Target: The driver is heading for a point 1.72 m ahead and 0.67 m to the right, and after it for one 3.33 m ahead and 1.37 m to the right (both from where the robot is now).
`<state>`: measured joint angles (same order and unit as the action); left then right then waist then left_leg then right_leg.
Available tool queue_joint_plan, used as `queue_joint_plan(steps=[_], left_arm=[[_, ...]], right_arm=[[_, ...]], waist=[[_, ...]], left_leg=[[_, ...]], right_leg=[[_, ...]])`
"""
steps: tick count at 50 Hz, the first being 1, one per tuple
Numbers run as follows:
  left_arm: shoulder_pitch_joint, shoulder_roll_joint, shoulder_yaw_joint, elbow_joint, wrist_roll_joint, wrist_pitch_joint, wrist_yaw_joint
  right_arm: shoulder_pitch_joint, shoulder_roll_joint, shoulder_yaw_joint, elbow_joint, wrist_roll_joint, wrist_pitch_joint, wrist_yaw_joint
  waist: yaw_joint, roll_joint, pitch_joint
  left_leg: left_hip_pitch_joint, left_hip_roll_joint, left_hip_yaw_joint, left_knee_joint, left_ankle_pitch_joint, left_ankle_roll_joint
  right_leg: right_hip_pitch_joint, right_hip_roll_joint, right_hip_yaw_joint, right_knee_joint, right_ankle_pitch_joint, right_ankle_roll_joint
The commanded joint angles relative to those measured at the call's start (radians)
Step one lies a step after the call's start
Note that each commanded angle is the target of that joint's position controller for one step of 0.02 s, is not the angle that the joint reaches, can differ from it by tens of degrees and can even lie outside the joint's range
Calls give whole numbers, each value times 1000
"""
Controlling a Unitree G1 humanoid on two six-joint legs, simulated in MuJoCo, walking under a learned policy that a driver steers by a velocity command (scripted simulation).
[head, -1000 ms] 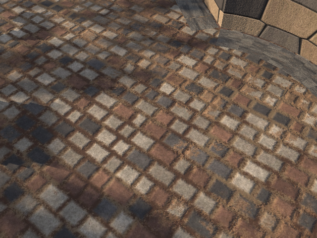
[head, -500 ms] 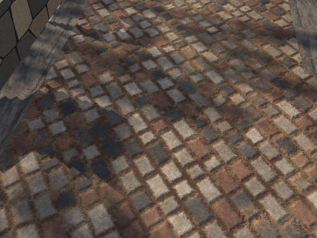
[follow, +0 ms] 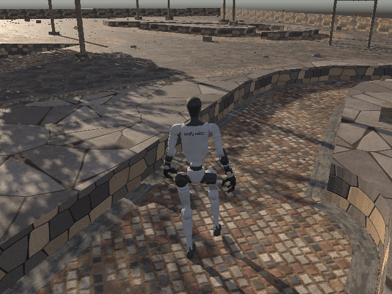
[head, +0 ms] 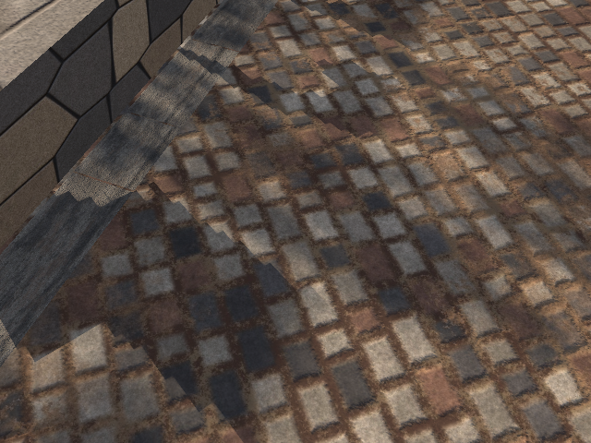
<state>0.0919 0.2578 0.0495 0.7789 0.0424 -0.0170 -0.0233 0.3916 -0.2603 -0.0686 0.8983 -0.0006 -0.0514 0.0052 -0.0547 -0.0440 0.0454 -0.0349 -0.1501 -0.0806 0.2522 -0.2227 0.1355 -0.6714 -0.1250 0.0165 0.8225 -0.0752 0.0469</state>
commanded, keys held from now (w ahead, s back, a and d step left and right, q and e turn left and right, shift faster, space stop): w+e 1.00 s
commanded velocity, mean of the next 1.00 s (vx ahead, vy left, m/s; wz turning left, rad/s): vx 0.50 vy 0.00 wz -0.40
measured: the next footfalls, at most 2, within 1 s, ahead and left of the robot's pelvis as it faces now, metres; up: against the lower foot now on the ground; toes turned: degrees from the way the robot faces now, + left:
right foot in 0.20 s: +0.30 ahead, -0.12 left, +0.00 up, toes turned -5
left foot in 0.72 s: +0.61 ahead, +0.01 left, +0.00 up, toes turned -22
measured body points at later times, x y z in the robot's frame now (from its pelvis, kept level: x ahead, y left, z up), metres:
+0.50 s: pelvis +0.29 -0.06 +0.00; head +0.31 -0.08 +0.45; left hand +0.33 +0.21 -0.13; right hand +0.40 -0.33 -0.11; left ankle +0.42 +0.09 -0.68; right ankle +0.26 -0.11 -0.74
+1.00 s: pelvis +0.55 -0.07 +0.00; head +0.58 -0.07 +0.45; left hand +0.80 +0.10 -0.11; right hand +0.46 -0.34 -0.11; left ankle +0.57 +0.02 -0.74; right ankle +0.54 -0.22 -0.66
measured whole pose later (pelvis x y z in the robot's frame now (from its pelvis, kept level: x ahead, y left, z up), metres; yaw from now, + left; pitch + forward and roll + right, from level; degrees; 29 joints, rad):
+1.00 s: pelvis +0.55 -0.07 +0.00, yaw -29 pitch +1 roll +1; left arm 0.20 0.32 0.07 0.75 0.04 0.01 -0.06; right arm 0.34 -0.26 -0.04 0.82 -0.02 -0.09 0.00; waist -0.03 -0.06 0.02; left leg -0.10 -0.02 0.13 0.29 -0.21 0.04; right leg -0.64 -0.04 0.03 1.06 -0.21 -0.02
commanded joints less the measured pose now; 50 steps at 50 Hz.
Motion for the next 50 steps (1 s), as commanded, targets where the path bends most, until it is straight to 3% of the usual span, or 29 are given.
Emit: queue_joint_plan(steps=[1,4,6,8,9,10,11,12,13,15,17,20,23,26,31,33,35,36,37,38,39,40,41,43,46,50], left_arm=[[-100,53,1,-79,-8,-16,-9],[-167,57,-6,-107,-17,-24,-16],[-140,69,-4,-106,-20,-30,-18],[-7,95,9,-64,-24,-32,-8],[122,115,20,-21,-25,-36,1],[275,131,31,24,-15,-43,10],[410,224,56,45,5,-43,22],[379,251,68,57,-19,-28,12],[263,209,61,35,-46,-25,-2],[181,122,40,23,-36,-24,-1],[189,110,32,46,-37,-35,8],[234,146,43,60,-45,-49,10],[280,157,49,64,-46,-45,12],[334,162,55,68,-47,-40,13],[385,173,61,61,-29,-31,24],[341,189,66,40,-24,-30,32],[285,203,69,21,-28,-37,27],[285,165,58,10,-41,-47,17],[320,78,36,-29,-71,-52,16],[380,103,35,-47,-50,-43,17],[360,145,41,-9,-26,-25,22],[298,136,39,-8,-20,-21,11],[274,117,37,-15,-19,-16,1],[259,108,35,-21,-2,6,-16],[196,97,31,-57,-6,19,-32],[70,82,20,-105,-7,21,-45]], right_arm=[[69,-120,-17,-25,-5,-21,-8],[101,-124,-10,-6,-19,-24,-16],[79,-136,-8,1,-28,-26,-24],[44,-158,-9,3,-35,-30,-32],[33,-167,-11,6,-42,-26,-32],[13,-169,-9,0,-37,-25,-31],[38,-116,7,-39,-17,-33,-28],[98,-94,5,-43,-5,-40,-14],[31,-132,6,-58,-39,-42,-14],[-89,-122,12,-92,-33,-54,-2],[-90,-97,20,-107,-48,-27,3],[-110,-76,30,-128,-52,2,8],[-254,-70,37,-181,-48,6,10],[-357,-62,44,-215,-40,5,15],[-464,-74,50,-266,-27,-11,15],[-412,-99,44,-261,-25,-20,12],[-238,-138,27,-212,-25,-34,-3],[-112,-195,9,-192,-42,-48,-19],[2,-280,-12,-198,-63,-42,-35],[-33,-298,-23,-186,-50,-23,-31],[-102,-195,-5,-205,-43,-13,-25],[-145,-123,12,-210,-36,-14,-21],[-168,-98,20,-207,-38,-16,-20],[-143,-97,20,-181,-31,-32,-20],[-103,-111,11,-157,-17,-54,-10],[-65,-116,4,-129,-18,-53,-7]], waist=[[-25,103,6],[-45,107,31],[-12,115,37],[53,130,-24],[109,121,-89],[185,94,-161],[205,-41,-273],[128,-243,-333],[97,-72,-209],[71,68,-34],[29,47,-16],[26,11,-32],[64,3,6],[110,-12,-6],[149,-29,-22],[108,-42,-32],[18,-21,-96],[-37,63,-193],[-60,223,-330],[10,357,-340],[31,172,-195],[28,83,-99],[44,100,-55],[57,157,-32],[61,144,-41],[45,129,-8]], left_leg=[[61,268,-124,-60,489,60],[139,301,-95,-62,551,50],[164,325,-57,-37,674,35],[176,327,-10,102,981,8],[180,314,17,263,1064,-2],[79,287,55,475,959,-16],[-179,203,111,819,585,-50],[-486,7,91,1111,-241,-90],[-590,93,-15,1152,-195,-73],[-587,178,-2,1035,-90,-81],[-513,211,5,932,-80,-110],[-509,220,43,819,-64,-153],[-568,230,68,647,53,-191],[-574,214,70,501,172,-201],[-553,169,62,365,164,-185],[-438,154,44,289,107,-163],[-175,123,53,192,70,-127],[29,242,-54,150,7,-84],[281,503,-377,93,-201,-17],[284,605,-697,11,-250,62],[160,568,-586,18,-318,57],[46,508,-430,-3,-241,40],[-27,460,-305,-32,-120,15],[-78,406,-155,-55,63,-1],[-60,414,-55,-80,224,18],[-29,398,74,-104,310,20]], right_leg=[[-22,32,-56,-105,97,-28],[-11,58,-84,-195,82,-75],[62,87,-91,-249,19,-118],[238,159,-110,-268,-72,-160],[360,197,-119,-296,-100,-183],[564,167,-77,-351,-56,-215],[827,-64,255,-357,-114,-307],[973,-237,745,-505,-52,-444],[872,-205,697,-539,-143,-430],[626,-131,468,-585,-73,-377],[515,-53,356,-607,56,-335],[468,-11,290,-630,124,-339],[456,20,277,-657,94,-318],[515,41,277,-626,126,-277],[625,18,334,-523,264,-259],[609,6,369,-474,280,-229],[540,49,364,-320,340,-189],[460,115,301,-108,250,-161],[239,225,161,170,-145,-125],[60,253,93,317,-490,-126],[13,166,102,390,-411,-130],[26,138,91,370,-332,-122],[50,110,78,332,-291,-112],[72,87,58,317,-254,-94],[19,75,50,313,-181,-79],[-60,62,24,201,-59,-61]])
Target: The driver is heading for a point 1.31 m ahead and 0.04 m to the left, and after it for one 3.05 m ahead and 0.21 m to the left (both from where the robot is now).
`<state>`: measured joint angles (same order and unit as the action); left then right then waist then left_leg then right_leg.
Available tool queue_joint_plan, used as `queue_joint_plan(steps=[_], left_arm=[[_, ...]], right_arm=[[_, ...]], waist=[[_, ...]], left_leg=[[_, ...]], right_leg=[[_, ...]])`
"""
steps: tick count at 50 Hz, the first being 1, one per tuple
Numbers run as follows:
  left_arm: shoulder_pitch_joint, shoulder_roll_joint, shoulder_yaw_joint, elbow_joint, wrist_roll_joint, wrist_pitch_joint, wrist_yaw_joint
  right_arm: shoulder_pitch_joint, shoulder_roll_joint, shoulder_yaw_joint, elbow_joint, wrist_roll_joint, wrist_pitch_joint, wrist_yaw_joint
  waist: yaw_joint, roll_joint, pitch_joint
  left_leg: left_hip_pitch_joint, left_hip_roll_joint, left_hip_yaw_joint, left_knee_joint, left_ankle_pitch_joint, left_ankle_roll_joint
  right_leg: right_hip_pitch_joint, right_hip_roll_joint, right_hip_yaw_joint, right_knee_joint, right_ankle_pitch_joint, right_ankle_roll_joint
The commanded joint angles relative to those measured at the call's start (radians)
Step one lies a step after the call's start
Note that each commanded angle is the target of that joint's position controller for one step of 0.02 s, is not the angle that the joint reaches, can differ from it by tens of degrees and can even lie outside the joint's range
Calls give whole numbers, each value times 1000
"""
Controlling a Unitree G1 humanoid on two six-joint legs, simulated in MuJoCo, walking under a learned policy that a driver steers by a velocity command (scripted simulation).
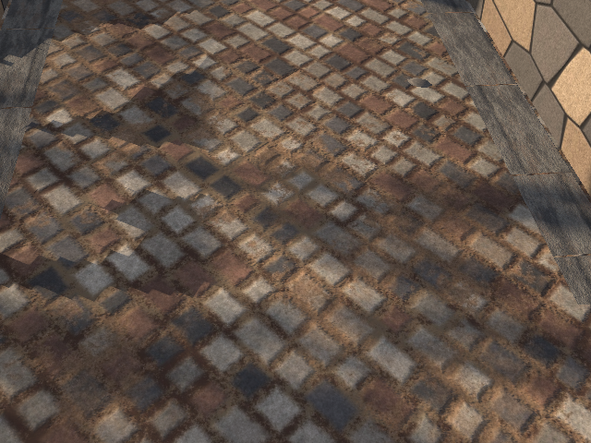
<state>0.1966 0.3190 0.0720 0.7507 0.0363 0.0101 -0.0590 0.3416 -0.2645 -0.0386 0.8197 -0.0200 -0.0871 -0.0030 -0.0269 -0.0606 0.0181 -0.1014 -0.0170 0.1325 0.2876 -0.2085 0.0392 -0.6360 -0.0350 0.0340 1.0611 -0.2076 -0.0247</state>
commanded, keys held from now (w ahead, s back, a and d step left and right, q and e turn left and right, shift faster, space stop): w+e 0.10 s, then w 0.90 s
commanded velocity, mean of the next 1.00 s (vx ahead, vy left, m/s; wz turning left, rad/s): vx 0.50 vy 0.00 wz -0.20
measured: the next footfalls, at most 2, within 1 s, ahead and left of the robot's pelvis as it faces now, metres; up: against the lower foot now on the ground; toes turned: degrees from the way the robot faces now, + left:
right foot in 0.24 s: +0.27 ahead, -0.13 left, +0.00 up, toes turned -11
left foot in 0.78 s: +0.61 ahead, +0.00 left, +0.00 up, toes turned -7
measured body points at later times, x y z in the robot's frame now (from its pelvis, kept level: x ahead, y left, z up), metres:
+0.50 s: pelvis +0.26 -0.07 +0.00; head +0.28 -0.08 +0.45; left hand +0.35 +0.19 -0.13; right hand +0.31 -0.34 -0.13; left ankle +0.34 +0.08 -0.67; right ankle +0.23 -0.12 -0.75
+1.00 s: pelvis +0.54 -0.06 +0.00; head +0.56 -0.05 +0.45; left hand +0.66 +0.18 -0.14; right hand +0.54 -0.33 -0.13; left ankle +0.57 +0.01 -0.75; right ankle +0.51 -0.20 -0.67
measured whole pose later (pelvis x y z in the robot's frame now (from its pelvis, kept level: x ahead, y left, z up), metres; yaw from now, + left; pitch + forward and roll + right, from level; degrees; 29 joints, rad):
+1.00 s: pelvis +0.54 -0.06 +0.00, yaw -10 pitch +0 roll +0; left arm 0.26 0.26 0.04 0.90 0.03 -0.04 -0.02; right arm 0.31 -0.24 -0.04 0.91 -0.01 -0.07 0.01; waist 0.00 -0.04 0.04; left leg -0.17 -0.06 0.09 0.34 -0.17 0.09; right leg -0.48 -0.05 0.02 1.08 -0.28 -0.06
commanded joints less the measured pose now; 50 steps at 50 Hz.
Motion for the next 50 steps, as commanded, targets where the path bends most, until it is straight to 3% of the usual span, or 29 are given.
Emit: queue_joint_plan(steps=[1,4,8,10,11,12,13,14,15,16,17,18,20,22,25,28,34,37,38,39,40,41,42,43,44,45,47,50], left_arm=[[-65,13,-8,-87,-2,-8,-13],[-166,-8,-24,-122,-3,-14,-26],[-229,-6,-30,-151,8,-18,-23],[-168,8,-23,-134,15,-24,-8],[-64,23,-14,-101,20,-32,1],[101,45,0,-43,30,-44,13],[234,139,26,-18,45,-48,31],[238,222,46,-18,2,-38,40],[212,198,45,-23,-19,-31,49],[157,145,30,-8,-20,-37,56],[122,88,13,5,-19,-45,56],[93,56,1,14,-23,-53,57],[73,32,-10,20,-23,-71,52],[98,51,-4,44,-30,-84,49],[144,55,-3,75,-32,-90,48],[185,56,-4,101,-32,-93,47],[273,71,-6,162,-20,-93,61],[242,94,-4,174,-13,-91,71],[229,105,-2,178,-10,-89,72],[219,100,-5,180,-13,-87,71],[235,55,-22,148,-31,-92,68],[342,-20,-32,142,-50,-93,61],[261,63,-12,150,-19,-87,67],[205,54,-12,133,-22,-91,61],[170,36,-17,128,-22,-93,56],[164,25,-18,130,-13,-84,52],[189,1,-24,143,1,-59,40],[113,-14,-28,120,2,-45,28]], right_arm=[[-11,-112,-27,-44,1,-16,2],[14,-126,-32,-26,2,-14,1],[87,-148,-36,19,0,3,-5],[101,-177,-38,39,-3,15,-9],[105,-185,-37,46,-2,22,-10],[97,-173,-30,42,4,27,-10],[112,-100,-7,-8,19,22,-3],[138,-75,-7,-42,22,21,8],[24,-153,-28,-51,7,25,5],[-24,-115,-16,-64,20,15,9],[-12,-97,-11,-50,19,12,11],[3,-92,-12,-40,3,23,14],[61,-78,-12,-8,-17,54,23],[35,-64,-14,-12,-19,64,33],[-95,-58,-14,-49,-18,66,37],[-196,-46,-8,-75,-13,60,39],[-346,-50,-3,-128,-9,50,40],[-277,-67,-11,-113,-9,40,32],[-178,-84,-21,-81,-11,35,22],[-11,-107,-34,-26,-20,25,11],[153,-191,-57,6,-43,18,-4],[190,-285,-81,21,-40,22,2],[106,-214,-66,14,-1,29,11],[3,-156,-50,0,7,29,13],[-51,-103,-36,-3,2,24,17],[-67,-80,-28,6,4,18,15],[-52,-61,-20,32,6,6,13],[-1,-92,-29,69,14,-9,14]], waist=[[12,146,26],[-13,149,50],[-30,147,65],[5,168,19],[53,163,-43],[128,126,-136],[166,-11,-279],[124,-183,-386],[150,-10,-302],[117,4,-169],[71,38,-84],[34,30,-44],[-2,10,-41],[-8,10,-19],[20,13,43],[47,11,60],[86,5,88],[37,-7,55],[-8,-7,-1],[-82,26,-96],[-130,125,-227],[-76,350,-324],[-60,178,-236],[-21,128,-99],[-1,93,-42],[22,114,-8],[49,142,-10],[52,125,22]], left_leg=[[37,253,-103,-139,310,110],[42,248,-27,-135,330,92],[132,281,12,-74,496,78],[173,288,42,70,819,71],[167,283,61,215,904,64],[63,257,91,419,807,45],[-225,203,98,734,394,13],[-504,18,21,1055,-324,-28],[-589,60,-127,1098,-251,-20],[-602,96,-142,1055,-184,-11],[-549,128,-144,953,-149,-6],[-496,144,-148,885,-137,-11],[-406,136,-135,836,-112,-21],[-436,136,-122,788,-60,-31],[-537,153,-117,667,60,-50],[-556,142,-106,522,157,-52],[-538,90,-79,331,176,-5],[-390,33,-55,266,65,44],[-263,-4,-40,239,35,64],[-46,-9,-43,183,72,93],[237,202,-285,163,-23,156],[427,451,-768,48,-23,285],[337,401,-776,5,-60,258],[191,373,-608,-12,-48,235],[92,324,-506,-50,21,206],[26,282,-429,-74,85,180],[-46,242,-339,-110,181,165],[-52,227,-277,-164,203,182]], right_leg=[[-84,-28,-8,-94,111,10],[-21,-26,-65,-274,185,-8],[55,14,-124,-422,73,-63],[177,80,-155,-466,-29,-105],[307,116,-155,-512,-35,-130],[544,117,-127,-578,24,-156],[867,-131,186,-598,-99,-225],[1017,-381,675,-727,36,-340],[954,-341,551,-725,186,-325],[821,-298,393,-730,293,-305],[687,-243,293,-761,360,-256],[602,-198,229,-790,377,-223],[514,-160,165,-843,373,-209],[498,-145,137,-892,339,-220],[514,-135,112,-945,282,-216],[555,-125,79,-947,310,-200],[697,-164,63,-901,436,-176],[735,-175,41,-784,712,-146],[733,-160,24,-659,840,-132],[666,-115,-17,-458,817,-111],[436,-52,-59,-154,511,-85],[126,149,-68,178,-273,-52],[44,96,67,249,-278,-72],[24,45,57,225,-188,-75],[47,6,42,166,-129,-73],[79,-18,30,118,-107,-64],[150,-32,8,74,-81,-41],[79,-60,-22,-1,-12,-11]])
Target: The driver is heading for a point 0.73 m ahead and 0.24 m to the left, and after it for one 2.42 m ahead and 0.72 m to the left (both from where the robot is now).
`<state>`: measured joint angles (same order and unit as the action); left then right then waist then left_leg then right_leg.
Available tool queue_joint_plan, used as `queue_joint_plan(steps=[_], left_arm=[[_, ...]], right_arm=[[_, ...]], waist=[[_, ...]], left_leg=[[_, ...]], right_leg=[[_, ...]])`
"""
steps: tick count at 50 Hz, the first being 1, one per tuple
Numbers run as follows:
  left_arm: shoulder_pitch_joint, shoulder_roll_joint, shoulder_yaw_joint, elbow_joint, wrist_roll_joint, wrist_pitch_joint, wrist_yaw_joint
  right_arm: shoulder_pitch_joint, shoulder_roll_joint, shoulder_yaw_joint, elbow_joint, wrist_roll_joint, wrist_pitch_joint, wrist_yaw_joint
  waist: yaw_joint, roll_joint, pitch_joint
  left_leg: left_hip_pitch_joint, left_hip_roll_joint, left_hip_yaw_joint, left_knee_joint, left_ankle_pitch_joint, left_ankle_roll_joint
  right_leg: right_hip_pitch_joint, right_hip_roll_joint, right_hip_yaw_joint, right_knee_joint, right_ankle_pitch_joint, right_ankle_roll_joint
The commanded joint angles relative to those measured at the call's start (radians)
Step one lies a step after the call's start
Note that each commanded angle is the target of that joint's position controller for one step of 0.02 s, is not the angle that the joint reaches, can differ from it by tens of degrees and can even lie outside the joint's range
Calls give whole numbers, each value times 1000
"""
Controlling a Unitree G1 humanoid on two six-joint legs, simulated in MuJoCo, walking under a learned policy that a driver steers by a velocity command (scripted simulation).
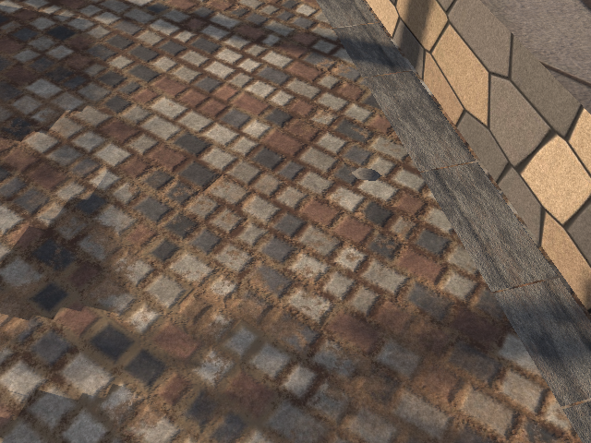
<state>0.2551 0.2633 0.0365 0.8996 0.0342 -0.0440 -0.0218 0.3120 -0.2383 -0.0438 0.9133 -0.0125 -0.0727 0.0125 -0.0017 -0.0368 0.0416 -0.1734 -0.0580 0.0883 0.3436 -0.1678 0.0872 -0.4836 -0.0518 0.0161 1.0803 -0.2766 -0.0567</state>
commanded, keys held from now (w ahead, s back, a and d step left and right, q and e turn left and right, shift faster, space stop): w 0.08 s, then w+q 0.92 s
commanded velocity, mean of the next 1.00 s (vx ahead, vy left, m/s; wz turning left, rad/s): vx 0.50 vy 0.00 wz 0.41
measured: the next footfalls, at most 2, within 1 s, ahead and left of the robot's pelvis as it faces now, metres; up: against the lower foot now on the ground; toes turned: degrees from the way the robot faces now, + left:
right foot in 0.32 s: +0.34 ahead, -0.13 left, +0.00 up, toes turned +2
left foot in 0.86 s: +0.54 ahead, +0.14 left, +0.00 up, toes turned +29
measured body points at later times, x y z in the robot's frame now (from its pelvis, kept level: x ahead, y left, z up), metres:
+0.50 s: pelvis +0.26 -0.05 +0.00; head +0.29 -0.06 +0.45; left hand +0.30 +0.23 -0.12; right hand +0.35 -0.31 -0.15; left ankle +0.20 +0.08 -0.66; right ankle +0.29 -0.13 -0.74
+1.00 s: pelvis +0.49 +0.07 -0.01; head +0.52 +0.09 +0.44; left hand +0.44 +0.34 -0.15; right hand +0.71 -0.13 -0.14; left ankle +0.51 +0.12 -0.74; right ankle +0.49 -0.10 -0.65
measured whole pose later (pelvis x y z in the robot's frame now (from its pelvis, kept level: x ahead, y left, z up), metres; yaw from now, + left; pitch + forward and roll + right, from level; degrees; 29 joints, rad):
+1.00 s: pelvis +0.49 +0.07 -0.01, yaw +29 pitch +0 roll +0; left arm 0.24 0.24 0.05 0.85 0.03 -0.06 0.00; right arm 0.21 -0.27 -0.08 0.86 -0.01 -0.01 0.01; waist 0.02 -0.01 0.08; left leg -0.29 -0.12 0.06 0.47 -0.19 0.13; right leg -0.42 -0.10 -0.02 1.20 -0.35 0.01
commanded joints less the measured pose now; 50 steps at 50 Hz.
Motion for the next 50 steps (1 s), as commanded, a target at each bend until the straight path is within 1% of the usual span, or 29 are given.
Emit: queue_joint_plan(steps=[1,6,9,11,13,14,15,16,17,18,19,20,22,26,31,33,36,38,39,41,42,43,44,45,46,47,48,49,50], left_arm=[[9,43,6,-43,5,10,-10],[-195,20,-9,-107,-3,3,-14],[-264,26,-11,-129,-7,-2,-9],[-281,41,-7,-143,-9,-9,-4],[-235,63,1,-139,-10,-20,2],[-155,78,10,-117,-9,-29,8],[-8,106,24,-70,0,-43,19],[165,185,46,-46,25,-54,35],[195,294,74,-50,32,-43,37],[129,209,61,-65,8,-27,34],[40,125,38,-80,1,-28,32],[-9,82,28,-82,-1,-33,29],[-15,48,19,-65,-8,-46,36],[42,62,27,-34,-21,-75,35],[90,61,29,-6,-14,-73,34],[108,76,33,2,-14,-72,36],[155,98,40,23,-13,-63,41],[169,110,44,33,-11,-49,46],[167,123,47,35,-10,-43,49],[163,156,56,37,-10,-23,50],[151,164,58,29,-14,-12,47],[146,142,51,3,-12,-10,44],[174,14,25,-78,-17,-19,20],[25,109,43,-110,-10,-32,17],[-33,97,38,-131,-25,-46,13],[-10,91,34,-116,-27,-55,16],[5,90,37,-103,-14,-48,20],[36,86,35,-97,4,-29,20],[48,79,35,-95,13,-11,17]], right_arm=[[43,-119,-24,-15,6,-24,-2],[118,-110,-20,29,9,-22,-1],[158,-125,-23,48,5,-16,-7],[156,-138,-27,52,1,-12,-13],[128,-155,-33,48,-5,-7,-18],[107,-163,-37,44,-5,-6,-18],[96,-151,-34,41,-1,-5,-16],[85,-108,-23,7,8,-9,-12],[200,10,-1,-25,42,-5,-14],[168,-107,-27,-1,12,11,-22],[106,-116,-36,-6,6,14,-15],[72,-90,-33,-12,7,16,-7],[65,-70,-36,-11,-13,39,8],[-16,-42,-33,-47,-19,70,29],[-191,-32,-20,-115,-18,72,49],[-261,-24,-11,-141,-20,69,56],[-334,-34,-7,-175,-25,68,63],[-345,-44,-10,-187,-29,68,62],[-330,-51,-14,-186,-30,68,59],[-207,-77,-30,-155,-31,64,46],[-67,-98,-46,-113,-34,53,35],[95,-179,-77,-67,-47,47,18],[63,-306,-103,-86,-36,51,6],[109,-296,-102,-98,-11,66,-1],[51,-262,-93,-84,-6,69,-10],[-3,-203,-78,-86,2,63,-11],[-49,-171,-69,-92,6,55,-14],[-77,-145,-60,-99,13,46,-16],[-75,-137,-55,-100,15,34,-13]], waist=[[19,97,15],[-29,94,51],[-50,99,46],[-46,108,42],[-14,116,24],[24,112,-8],[87,64,-86],[146,-39,-226],[93,-271,-341],[81,-125,-283],[51,-43,-141],[32,-27,-73],[-2,-69,-30],[-16,-45,-16],[6,-35,35],[22,-36,47],[42,-33,63],[38,-38,60],[26,-49,44],[-28,-63,-35],[-90,-36,-116],[-156,57,-220],[-71,301,-284],[-136,124,-297],[-104,89,-152],[-55,38,-76],[-15,21,-41],[17,31,-47],[29,36,-59]], left_leg=[[28,263,-219,-237,156,135],[61,222,-162,-239,233,116],[117,234,-181,-186,311,115],[154,254,-212,-143,361,110],[169,267,-240,-76,419,93],[158,255,-239,5,485,80],[110,200,-201,183,493,59],[-47,130,-150,461,269,37],[-382,-29,-58,770,-340,-1],[-458,28,-140,875,-352,16],[-469,76,-157,875,-256,20],[-445,110,-152,841,-185,13],[-392,141,-140,798,-135,-8],[-454,156,-119,778,-38,-33],[-510,158,-77,561,124,-51],[-473,149,-38,449,166,-42],[-449,133,12,350,126,-9],[-421,106,39,308,52,23],[-379,77,59,294,1,42],[-231,0,86,266,-99,87],[-53,-35,79,194,-72,116],[204,77,-108,131,-153,167],[508,377,-650,55,-152,319],[497,397,-807,-68,-149,324],[389,378,-633,-77,-58,292],[248,333,-532,-86,83,252],[153,278,-448,-93,194,220],[91,241,-392,-104,264,208],[63,222,-369,-107,309,206]], right_leg=[[-110,-54,-13,-61,93,31],[-118,-45,-59,-348,248,59],[-87,-15,-67,-450,265,61],[-61,-4,-54,-490,229,49],[24,14,-45,-535,154,31],[130,36,-52,-576,120,18],[325,37,-47,-643,140,-6],[572,-157,147,-669,28,-54],[809,-421,559,-771,-65,-160],[710,-394,619,-822,-176,-164],[577,-346,459,-840,-179,-136],[474,-299,331,-872,-68,-114],[377,-233,160,-904,84,-72],[378,-226,16,-938,247,-82],[399,-199,-128,-952,321,-84],[412,-202,-174,-947,355,-79],[489,-228,-217,-920,429,-72],[552,-238,-248,-859,571,-62],[576,-239,-267,-800,724,-55],[600,-238,-290,-573,976,-49],[537,-226,-307,-362,922,-32],[331,-198,-310,-65,631,5],[-148,9,-249,289,-280,76],[-269,38,-28,358,-254,74],[-315,-23,-3,315,-132,59],[-251,-59,-2,210,-56,54],[-182,-77,3,145,-39,59],[-113,-85,9,106,-32,72],[-77,-83,9,78,-36,82]])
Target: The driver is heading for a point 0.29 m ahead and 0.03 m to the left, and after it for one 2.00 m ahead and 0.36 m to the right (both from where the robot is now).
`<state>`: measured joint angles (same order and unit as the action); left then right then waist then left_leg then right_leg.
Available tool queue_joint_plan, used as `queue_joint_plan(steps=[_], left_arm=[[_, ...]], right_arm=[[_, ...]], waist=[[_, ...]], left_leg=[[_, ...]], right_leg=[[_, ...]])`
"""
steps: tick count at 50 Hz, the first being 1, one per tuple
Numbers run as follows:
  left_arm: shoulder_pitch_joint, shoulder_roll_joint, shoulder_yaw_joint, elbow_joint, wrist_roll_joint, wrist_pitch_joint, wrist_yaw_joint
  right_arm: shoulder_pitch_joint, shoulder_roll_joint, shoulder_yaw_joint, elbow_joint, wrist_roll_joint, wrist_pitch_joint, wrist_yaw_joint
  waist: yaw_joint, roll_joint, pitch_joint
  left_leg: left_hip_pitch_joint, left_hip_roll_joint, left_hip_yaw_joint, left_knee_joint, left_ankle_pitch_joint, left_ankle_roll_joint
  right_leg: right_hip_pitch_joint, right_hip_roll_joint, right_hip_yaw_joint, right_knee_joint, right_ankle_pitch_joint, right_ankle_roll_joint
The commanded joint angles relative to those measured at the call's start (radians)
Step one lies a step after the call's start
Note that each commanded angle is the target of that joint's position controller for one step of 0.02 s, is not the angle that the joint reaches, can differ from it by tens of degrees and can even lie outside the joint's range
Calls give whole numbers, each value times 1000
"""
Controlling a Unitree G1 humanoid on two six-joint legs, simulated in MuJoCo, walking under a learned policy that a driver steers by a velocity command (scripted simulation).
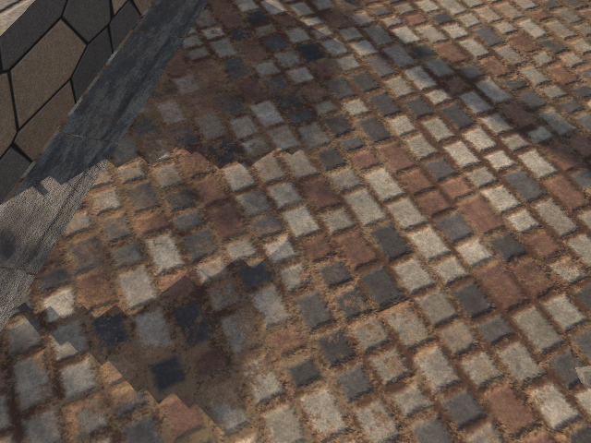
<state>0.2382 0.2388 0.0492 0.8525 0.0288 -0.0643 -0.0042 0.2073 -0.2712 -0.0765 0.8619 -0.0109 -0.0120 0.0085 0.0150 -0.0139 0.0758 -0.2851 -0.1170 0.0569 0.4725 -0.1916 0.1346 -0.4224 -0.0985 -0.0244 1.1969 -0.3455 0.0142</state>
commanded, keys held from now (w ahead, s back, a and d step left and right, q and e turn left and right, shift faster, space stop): w+q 0.26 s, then w+e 0.74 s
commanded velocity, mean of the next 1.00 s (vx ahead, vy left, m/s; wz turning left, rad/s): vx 0.50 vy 0.00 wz -0.02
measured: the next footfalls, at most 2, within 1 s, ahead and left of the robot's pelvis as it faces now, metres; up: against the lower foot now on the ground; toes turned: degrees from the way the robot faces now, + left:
right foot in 0.40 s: +0.42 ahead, -0.09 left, +0.00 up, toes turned +10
left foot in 0.90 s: +0.65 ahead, +0.12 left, +0.00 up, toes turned -5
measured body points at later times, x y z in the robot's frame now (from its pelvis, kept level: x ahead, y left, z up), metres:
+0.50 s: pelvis +0.29 -0.03 +0.00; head +0.32 -0.04 +0.44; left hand +0.39 +0.25 -0.11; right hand +0.36 -0.30 -0.14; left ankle +0.12 +0.04 -0.64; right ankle +0.38 -0.10 -0.73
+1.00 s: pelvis +0.55 +0.03 +0.00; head +0.57 +0.04 +0.45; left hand +0.59 +0.31 -0.13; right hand +0.72 -0.23 -0.08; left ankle +0.61 +0.12 -0.73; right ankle +0.43 -0.08 -0.66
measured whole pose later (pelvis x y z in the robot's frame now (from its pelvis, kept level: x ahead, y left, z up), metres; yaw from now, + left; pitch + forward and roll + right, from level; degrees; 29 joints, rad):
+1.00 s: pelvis +0.55 +0.03 +0.00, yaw -6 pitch +1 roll +0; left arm 0.37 0.30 0.08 0.85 0.01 -0.03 -0.01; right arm 0.11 -0.25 -0.02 0.72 -0.04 -0.07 -0.01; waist 0.06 -0.03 0.02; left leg -0.35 -0.01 0.03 0.50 -0.18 0.04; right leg -0.31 0.08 0.08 1.01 -0.42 -0.07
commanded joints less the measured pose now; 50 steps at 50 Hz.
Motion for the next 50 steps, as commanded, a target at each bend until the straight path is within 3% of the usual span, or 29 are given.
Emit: queue_joint_plan(steps=[1,3,6,13,16,18,19,20,21,22,23,24,25,27,30,35,40,42,44,45,46,47,48,49,50], left_arm=[[61,94,21,-54,21,23,-4],[11,82,18,-75,20,38,-9],[-125,89,16,-123,16,42,-11],[-333,90,-1,-206,3,24,-23],[-300,93,-6,-204,2,10,-27],[-166,130,11,-162,0,4,-16],[-28,148,22,-117,-2,-2,-5],[122,184,35,-84,8,-11,8],[228,302,63,-77,27,-12,12],[182,271,62,-53,-5,7,-4],[68,201,47,-76,-24,12,-13],[12,143,33,-86,-24,11,-19],[2,122,25,-78,-17,8,-18],[30,120,21,-44,-21,-3,-15],[87,154,34,-18,-30,-11,-12],[168,165,46,0,-32,-1,-7],[225,181,56,1,-18,8,0],[193,196,62,-16,-13,12,7],[150,204,65,-32,-18,8,5],[146,159,53,-50,-30,-2,-3],[186,70,32,-86,-57,-5,-3],[237,117,37,-94,-33,8,1],[205,151,43,-65,-13,24,2],[150,137,41,-67,-8,26,-11],[129,119,40,-71,-5,32,-20]], right_arm=[[47,-112,-23,-44,17,-37,-7],[85,-139,-29,-36,14,-47,-4],[156,-143,-29,-26,11,-46,-3],[275,-151,-29,-10,1,-41,-15],[270,-142,-20,0,-4,-49,-27],[236,-167,-22,0,-8,-59,-28],[222,-175,-23,5,-11,-60,-24],[222,-153,-15,-4,-12,-64,-20],[329,-63,3,-31,19,-66,-13],[343,-94,1,-23,-4,-69,-10],[262,-114,1,-31,-28,-65,-10],[170,-115,6,-48,-34,-69,-4],[129,-103,9,-65,-33,-69,1],[132,-83,18,-74,-45,-52,9],[87,-66,30,-97,-43,-39,13],[-144,-46,51,-175,-30,-38,17],[-252,-56,56,-221,-14,-51,13],[-206,-77,49,-216,-12,-60,8],[-46,-112,33,-170,-16,-77,-8],[79,-178,14,-155,-35,-90,-24],[168,-264,-6,-158,-54,-81,-38],[146,-267,-16,-143,-39,-61,-36],[84,-161,5,-161,-32,-54,-29],[39,-100,20,-164,-25,-57,-24],[19,-77,28,-162,-26,-61,-23]], waist=[[18,13,-94],[9,23,-75],[-37,47,-32],[-114,75,-22],[-93,94,-22],[-30,110,-62],[38,82,-130],[103,47,-224],[76,-175,-370],[36,-227,-350],[-3,-100,-169],[0,-10,-94],[-14,-8,-53],[-43,-52,-57],[-41,-57,-69],[24,-57,-29],[62,-63,-52],[27,-73,-64],[-55,-37,-123],[-108,61,-224],[-119,231,-332],[-64,293,-325],[-47,127,-196],[-43,68,-109],[-28,90,-78]], left_leg=[[158,266,-322,-241,365,162],[132,244,-310,-263,334,156],[159,231,-335,-284,281,133],[305,234,-381,-203,415,102],[329,263,-358,-191,498,63],[329,261,-319,-88,740,25],[331,223,-270,81,827,8],[216,181,-233,310,667,-9],[-65,32,-146,693,183,-63],[-249,-25,-155,813,-304,-63],[-324,61,-166,847,-224,-59],[-322,105,-154,794,-152,-62],[-308,136,-142,731,-125,-68],[-242,161,-126,642,-109,-98],[-253,169,-90,547,-95,-140],[-289,170,-65,275,95,-186],[-235,129,-71,135,115,-181],[-131,114,-84,69,56,-162],[118,98,-85,-43,36,-126],[311,250,-229,-91,-69,-78],[547,499,-557,-162,-248,-10],[503,575,-806,-219,-332,62],[392,527,-688,-221,-384,54],[287,466,-536,-244,-278,35],[227,421,-417,-268,-152,12]], right_leg=[[-134,-31,40,-64,35,22],[-165,-25,27,-137,92,38],[-253,-19,25,-274,204,51],[-276,51,27,-520,318,31],[-146,66,6,-632,317,-23],[46,116,-20,-667,226,-72],[193,144,-40,-723,222,-99],[406,48,60,-730,184,-140],[677,-224,524,-764,89,-277],[671,-283,837,-930,71,-332],[526,-246,721,-936,-30,-323],[412,-197,582,-945,27,-302],[340,-142,490,-962,132,-276],[272,-76,390,-981,298,-253],[248,-50,335,-1001,390,-278],[244,-9,314,-1022,353,-246],[321,-23,358,-921,482,-218],[309,-32,395,-866,495,-191],[245,19,387,-708,518,-153],[163,85,317,-486,415,-123],[-82,210,167,-224,-15,-87],[-223,197,112,-83,-210,-91],[-249,124,131,-21,-132,-97],[-235,97,121,-38,-57,-88],[-210,72,110,-68,-17,-78]])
